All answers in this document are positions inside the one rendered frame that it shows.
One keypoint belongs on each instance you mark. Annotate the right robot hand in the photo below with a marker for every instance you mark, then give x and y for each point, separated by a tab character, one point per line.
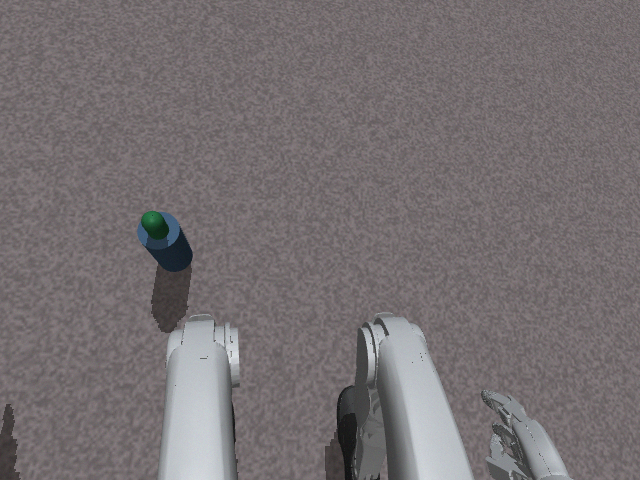
535	454

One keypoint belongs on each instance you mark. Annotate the right robot foot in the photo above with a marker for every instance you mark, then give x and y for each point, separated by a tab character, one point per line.
347	428

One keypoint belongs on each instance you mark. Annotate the bottle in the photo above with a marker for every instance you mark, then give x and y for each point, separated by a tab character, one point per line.
161	234

